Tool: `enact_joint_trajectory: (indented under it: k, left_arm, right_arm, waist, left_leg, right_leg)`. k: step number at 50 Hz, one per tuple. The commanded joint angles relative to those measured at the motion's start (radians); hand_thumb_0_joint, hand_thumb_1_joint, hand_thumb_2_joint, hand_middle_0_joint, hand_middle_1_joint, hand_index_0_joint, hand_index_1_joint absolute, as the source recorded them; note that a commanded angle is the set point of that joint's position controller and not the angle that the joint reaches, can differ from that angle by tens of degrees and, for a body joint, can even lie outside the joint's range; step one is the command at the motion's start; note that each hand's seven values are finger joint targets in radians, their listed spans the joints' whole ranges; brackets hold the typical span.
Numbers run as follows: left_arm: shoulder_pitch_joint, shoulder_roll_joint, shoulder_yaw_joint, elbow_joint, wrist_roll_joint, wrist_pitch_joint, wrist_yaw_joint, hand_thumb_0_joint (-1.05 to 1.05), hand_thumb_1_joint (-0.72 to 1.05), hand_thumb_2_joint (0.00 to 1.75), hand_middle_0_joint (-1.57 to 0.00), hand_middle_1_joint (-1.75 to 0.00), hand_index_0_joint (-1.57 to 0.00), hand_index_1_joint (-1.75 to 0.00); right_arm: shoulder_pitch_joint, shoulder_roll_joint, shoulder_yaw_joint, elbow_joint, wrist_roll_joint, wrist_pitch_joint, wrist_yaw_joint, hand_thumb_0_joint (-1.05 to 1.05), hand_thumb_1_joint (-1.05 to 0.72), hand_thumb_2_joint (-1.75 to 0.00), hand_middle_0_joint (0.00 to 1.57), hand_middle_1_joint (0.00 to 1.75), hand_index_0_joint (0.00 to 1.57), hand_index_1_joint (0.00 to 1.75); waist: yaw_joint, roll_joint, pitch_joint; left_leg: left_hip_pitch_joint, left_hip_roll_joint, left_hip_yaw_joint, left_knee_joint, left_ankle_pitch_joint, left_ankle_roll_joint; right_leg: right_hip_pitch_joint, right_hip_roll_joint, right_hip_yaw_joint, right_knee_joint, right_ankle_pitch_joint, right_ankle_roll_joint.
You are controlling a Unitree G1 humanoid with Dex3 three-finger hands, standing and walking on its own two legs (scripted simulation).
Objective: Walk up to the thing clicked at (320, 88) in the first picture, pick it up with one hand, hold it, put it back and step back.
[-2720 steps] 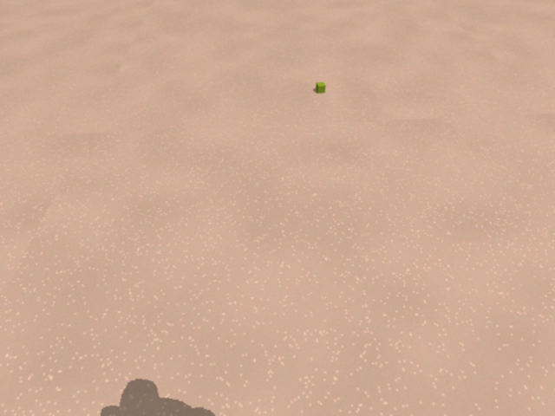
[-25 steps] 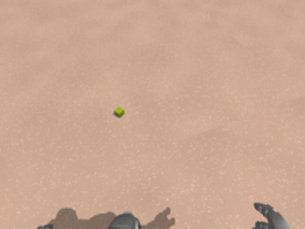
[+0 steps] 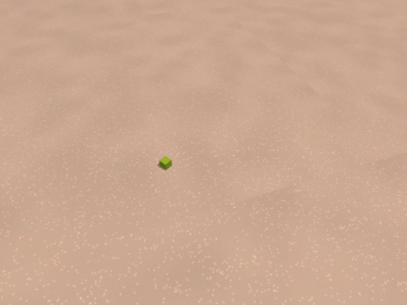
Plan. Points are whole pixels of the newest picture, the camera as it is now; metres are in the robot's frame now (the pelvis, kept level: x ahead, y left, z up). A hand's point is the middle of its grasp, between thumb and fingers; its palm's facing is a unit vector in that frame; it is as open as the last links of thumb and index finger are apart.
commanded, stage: step back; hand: left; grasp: from above
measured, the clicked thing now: (165, 162) +1.06 +0.24 -0.74
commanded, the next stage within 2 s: stand in 0.68 s
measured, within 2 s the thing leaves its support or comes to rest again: neither
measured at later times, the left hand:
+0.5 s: hand out of the picture +0.12 +0.27 -0.15, palm faces +0.00 -0.93 -0.36, open 7.4 cm
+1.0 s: hand out of the picture +0.14 +0.25 -0.14, palm faces -0.04 -0.94 -0.33, open 7.4 cm
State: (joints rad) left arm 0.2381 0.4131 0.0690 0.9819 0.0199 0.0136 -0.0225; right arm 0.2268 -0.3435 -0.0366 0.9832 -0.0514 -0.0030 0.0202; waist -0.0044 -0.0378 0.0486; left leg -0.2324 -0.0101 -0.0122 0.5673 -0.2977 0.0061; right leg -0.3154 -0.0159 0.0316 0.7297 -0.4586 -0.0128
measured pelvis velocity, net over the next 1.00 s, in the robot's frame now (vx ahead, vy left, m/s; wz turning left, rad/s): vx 0.04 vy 0.01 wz -0.01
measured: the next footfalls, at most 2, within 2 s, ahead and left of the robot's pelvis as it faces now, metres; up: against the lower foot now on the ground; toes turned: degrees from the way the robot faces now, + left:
none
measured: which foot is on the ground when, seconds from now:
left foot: down 0.00-1.00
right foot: down 0.00-1.00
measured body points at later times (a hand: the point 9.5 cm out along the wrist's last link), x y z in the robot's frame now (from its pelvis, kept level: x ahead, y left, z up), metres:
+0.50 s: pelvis +0.04 +0.01 +0.00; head +0.06 +0.01 +0.45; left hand +0.12 +0.32 -0.12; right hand +0.13 -0.29 -0.12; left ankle +0.04 +0.13 -0.73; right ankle +0.02 -0.12 -0.73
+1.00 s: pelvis +0.04 +0.01 +0.02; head +0.05 +0.01 +0.47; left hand +0.14 +0.30 -0.11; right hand +0.14 -0.29 -0.11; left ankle +0.04 +0.13 -0.73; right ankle +0.02 -0.12 -0.73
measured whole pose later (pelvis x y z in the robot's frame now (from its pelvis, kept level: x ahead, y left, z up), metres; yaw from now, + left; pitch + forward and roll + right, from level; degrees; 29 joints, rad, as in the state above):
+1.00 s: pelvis +0.04 +0.01 +0.02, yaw +0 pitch -2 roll +0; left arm 0.06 0.34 0.00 1.12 0.01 -0.02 0.00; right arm 0.05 -0.34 -0.01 1.12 -0.01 -0.01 0.01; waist -0.01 -0.01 0.07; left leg -0.11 0.01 0.02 0.34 -0.19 0.00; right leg -0.08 -0.01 0.01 0.33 -0.21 0.02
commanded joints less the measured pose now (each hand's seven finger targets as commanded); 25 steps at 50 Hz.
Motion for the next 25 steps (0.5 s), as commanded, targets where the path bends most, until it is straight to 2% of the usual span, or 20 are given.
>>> enact_joint_trajectory:
  k: [1, 2, 3, 4, 5, 7, 9, 10, 12, 13, 14, 15, 16, 17, 18, 19, 20, 22, 23, 25]
  left_arm:
    - [-0.014, 0.146, 0.045, -0.038, 0.012, -0.054, 0.016, 0.00, 0.90, 0.90, -0.20, -0.30, -0.20, -0.30]
    - [0.002, 0.164, 0.050, -0.029, 0.018, -0.062, 0.025, 0.00, 0.90, 0.90, -0.20, -0.30, -0.20, -0.30]
    - [0.024, 0.226, 0.062, -0.025, 0.023, -0.067, 0.031, 0.00, 0.90, 0.90, -0.20, -0.30, -0.20, -0.30]
    - [-0.003, 0.285, 0.070, -0.034, 0.023, -0.071, 0.028, 0.00, 0.90, 0.90, -0.20, -0.30, -0.20, -0.30]
    - [-0.061, 0.280, 0.071, -0.063, 0.020, -0.074, 0.028, 0.00, 0.90, 0.90, -0.20, -0.30, -0.20, -0.30]
    - [-0.075, 0.236, 0.060, -0.071, 0.015, -0.081, 0.034, 0.00, 0.90, 0.90, -0.20, -0.30, -0.20, -0.30]
    - [-0.094, 0.229, 0.054, -0.065, 0.017, -0.080, 0.031, 0.00, 0.90, 0.90, -0.20, -0.30, -0.20, -0.30]
    - [-0.100, 0.221, 0.050, -0.067, 0.013, -0.077, 0.028, 0.00, 0.90, 0.90, -0.20, -0.30, -0.20, -0.30]
    - [-0.138, 0.198, 0.033, -0.076, 0.006, -0.065, 0.024, 0.00, 0.90, 0.90, -0.20, -0.30, -0.20, -0.30]
    - [-0.116, 0.164, 0.016, -0.077, 0.003, -0.062, 0.022, 0.00, 0.90, 0.90, -0.20, -0.30, -0.20, -0.30]
    - [-0.106, 0.119, 0.002, -0.083, -0.006, -0.060, 0.022, 0.00, 0.90, 0.90, -0.20, -0.30, -0.20, -0.30]
    - [-0.095, 0.110, -0.002, -0.068, -0.021, -0.049, 0.024, 0.00, 0.90, 0.90, -0.20, -0.30, -0.20, -0.30]
    - [-0.093, 0.155, 0.014, -0.043, -0.017, -0.047, 0.028, 0.00, 0.90, 0.90, -0.20, -0.30, -0.20, -0.30]
    - [-0.091, 0.151, 0.007, -0.039, -0.011, -0.052, 0.028, 0.00, 0.90, 0.90, -0.20, -0.30, -0.20, -0.30]
    - [-0.085, 0.135, 0.004, -0.029, -0.008, -0.056, 0.028, 0.00, 0.90, 0.90, -0.20, -0.30, -0.20, -0.30]
    - [-0.070, 0.138, 0.005, -0.009, -0.009, -0.066, 0.030, 0.00, 0.90, 0.90, -0.20, -0.30, -0.20, -0.30]
    - [-0.065, 0.162, 0.010, -0.001, -0.010, -0.074, 0.032, 0.00, 0.90, 0.90, -0.20, -0.30, -0.20, -0.30]
    - [-0.094, 0.201, 0.017, 0.001, -0.009, -0.077, 0.033, 0.00, 0.90, 0.90, -0.20, -0.30, -0.20, -0.30]
    - [-0.112, 0.198, 0.015, -0.002, -0.011, -0.077, 0.035, 0.00, 0.90, 0.90, -0.20, -0.30, -0.20, -0.30]
    - [-0.124, 0.185, 0.009, -0.002, -0.015, -0.074, 0.039, 0.00, 0.90, 0.90, -0.20, -0.30, -0.20, -0.30]
  right_arm:
    - [-0.103, -0.256, -0.070, -0.096, 0.012, -0.015, -0.014, 0.00, -0.90, -0.90, 0.20, 0.30, 0.20, 0.30]
    - [-0.092, -0.218, -0.058, -0.098, 0.021, -0.012, -0.017, 0.00, -0.90, -0.90, 0.20, 0.30, 0.20, 0.30]
    - [-0.113, -0.176, -0.048, -0.110, 0.029, -0.012, -0.016, 0.00, -0.90, -0.90, 0.20, 0.30, 0.20, 0.30]
    - [-0.113, -0.193, -0.053, -0.102, 0.027, -0.009, -0.024, 0.00, -0.90, -0.90, 0.20, 0.30, 0.20, 0.30]
    - [-0.071, -0.221, -0.062, -0.086, 0.023, -0.013, -0.024, 0.00, -0.90, -0.90, 0.20, 0.30, 0.20, 0.30]
    - [-0.069, -0.217, -0.062, -0.075, 0.027, -0.021, -0.022, 0.00, -0.90, -0.90, 0.20, 0.30, 0.20, 0.30]
    - [-0.042, -0.200, -0.057, -0.059, 0.025, -0.029, -0.017, 0.00, -0.90, -0.90, 0.20, 0.30, 0.20, 0.30]
    - [-0.027, -0.196, -0.057, -0.047, 0.023, -0.032, -0.014, 0.00, -0.90, -0.90, 0.20, 0.30, 0.20, 0.30]
    - [0.010, -0.178, -0.064, -0.024, 0.018, -0.039, -0.017, 0.00, -0.90, -0.90, 0.20, 0.30, 0.20, 0.30]
    - [-0.004, -0.191, -0.072, -0.026, 0.013, -0.044, -0.022, 0.00, -0.90, -0.90, 0.20, 0.30, 0.20, 0.30]
    - [-0.001, -0.235, -0.080, -0.027, 0.004, -0.050, -0.030, 0.00, -0.90, -0.90, 0.20, 0.30, 0.20, 0.30]
    - [-0.072, -0.282, -0.079, -0.048, 0.011, -0.052, -0.031, 0.00, -0.90, -0.90, 0.20, 0.30, 0.20, 0.30]
    - [-0.104, -0.297, -0.079, -0.050, 0.019, -0.049, -0.025, 0.00, -0.90, -0.90, 0.20, 0.30, 0.20, 0.30]
    - [-0.134, -0.280, -0.075, -0.051, 0.015, -0.045, -0.023, 0.00, -0.90, -0.90, 0.20, 0.30, 0.20, 0.30]
    - [-0.158, -0.260, -0.065, -0.051, 0.017, -0.042, -0.022, 0.00, -0.90, -0.90, 0.20, 0.30, 0.20, 0.30]
    - [-0.173, -0.240, -0.057, -0.050, 0.023, -0.040, -0.022, 0.00, -0.90, -0.90, 0.20, 0.30, 0.20, 0.30]
    - [-0.170, -0.223, -0.052, -0.044, 0.028, -0.040, -0.024, 0.00, -0.90, -0.90, 0.20, 0.30, 0.20, 0.30]
    - [-0.147, -0.209, -0.047, -0.033, 0.033, -0.037, -0.026, 0.00, -0.90, -0.90, 0.20, 0.30, 0.20, 0.30]
    - [-0.136, -0.207, -0.048, -0.021, 0.032, -0.037, -0.028, 0.00, -0.90, -0.90, 0.20, 0.30, 0.20, 0.30]
    - [-0.151, -0.218, -0.053, -0.009, 0.033, -0.038, -0.029, 0.00, -0.90, -0.90, 0.20, 0.30, 0.20, 0.30]
  waist:
    - [0.035, 0.174, 0.013]
    - [0.046, 0.113, -0.015]
    - [0.064, -0.048, -0.011]
    - [0.060, -0.118, 0.026]
    - [0.034, -0.070, 0.057]
    - [0.028, -0.028, 0.062]
    - [0.016, -0.102, 0.015]
    - [0.014, -0.109, -0.007]
    - [-0.026, -0.087, -0.046]
    - [-0.022, -0.037, -0.061]
    - [-0.020, 0.092, -0.091]
    - [0.015, 0.164, -0.062]
    - [0.014, 0.139, -0.036]
    - [0.026, 0.124, -0.028]
    - [0.039, 0.136, -0.019]
    - [0.047, 0.147, -0.028]
    - [0.044, 0.136, -0.055]
    - [0.018, 0.076, -0.069]
    - [0.012, 0.061, -0.084]
    - [0.015, 0.059, -0.106]
  left_leg:
    - [-0.132, 0.160, -0.179, -0.175, -0.231, 0.102]
    - [-0.191, 0.127, -0.142, -0.086, -0.170, 0.067]
    - [-0.300, 0.027, -0.080, 0.064, -0.215, 0.015]
    - [-0.269, -0.020, -0.051, 0.228, -0.277, 0.005]
    - [-0.246, 0.015, -0.085, 0.281, -0.255, -0.004]
    - [-0.247, 0.040, -0.101, 0.257, -0.198, 0.004]
    - [-0.162, 0.051, -0.043, 0.155, -0.159, 0.001]
    - [-0.099, 0.034, -0.013, 0.093, -0.137, -0.001]
    - [0.065, 0.002, 0.022, -0.126, 0.006, 0.005]
    - [0.152, 0.035, -0.035, -0.170, 0.089, 0.016]
    - [0.192, 0.178, -0.223, -0.241, 0.130, 0.055]
    - [0.110, 0.295, -0.372, -0.293, -0.020, 0.133]
    - [-0.008, 0.322, -0.358, -0.275, -0.053, 0.191]
    - [-0.009, 0.290, -0.300, -0.249, -0.021, 0.173]
    - [-0.011, 0.245, -0.228, -0.221, 0.054, 0.134]
    - [-0.033, 0.199, -0.170, -0.180, 0.170, 0.088]
    - [-0.043, 0.149, -0.113, -0.135, 0.232, 0.053]
    - [-0.033, 0.096, -0.056, -0.098, 0.205, 0.027]
    - [0.009, 0.100, -0.054, -0.095, 0.252, 0.024]
    - [0.058, 0.111, -0.052, -0.084, 0.358, 0.036]
  right_leg:
    - [0.196, 0.039, -0.053, -0.330, 0.124, -0.014]
    - [0.298, 0.016, 0.020, -0.360, 0.156, -0.028]
    - [0.283, -0.135, 0.300, -0.420, -0.021, -0.090]
    - [0.153, -0.293, 0.478, -0.515, -0.254, -0.175]
    - [0.101, -0.344, 0.504, -0.511, -0.233, -0.224]
    - [0.109, -0.299, 0.396, -0.471, -0.050, -0.199]
    - [0.098, -0.249, 0.284, -0.431, 0.086, -0.166]
    - [0.080, -0.222, 0.229, -0.401, 0.161, -0.151]
    - [0.034, -0.171, 0.131, -0.293, 0.299, -0.109]
    - [-0.015, -0.139, 0.090, -0.224, 0.368, -0.076]
    - [-0.065, -0.071, 0.035, -0.102, 0.363, -0.032]
    - [-0.085, 0.009, -0.024, -0.076, 0.088, -0.002]
    - [0.027, -0.013, -0.004, -0.051, -0.029, -0.004]
    - [0.046, -0.017, -0.006, -0.115, -0.015, -0.015]
    - [0.080, -0.018, -0.007, -0.210, 0.095, -0.018]
    - [0.154, -0.032, 0.023, -0.275, 0.231, -0.019]
    - [0.202, -0.054, 0.062, -0.287, 0.353, -0.025]
    - [0.221, -0.103, 0.108, -0.273, 0.451, -0.049]
    - [0.213, -0.117, 0.117, -0.265, 0.488, -0.054]
    - [0.199, -0.104, 0.082, -0.255, 0.551, -0.048]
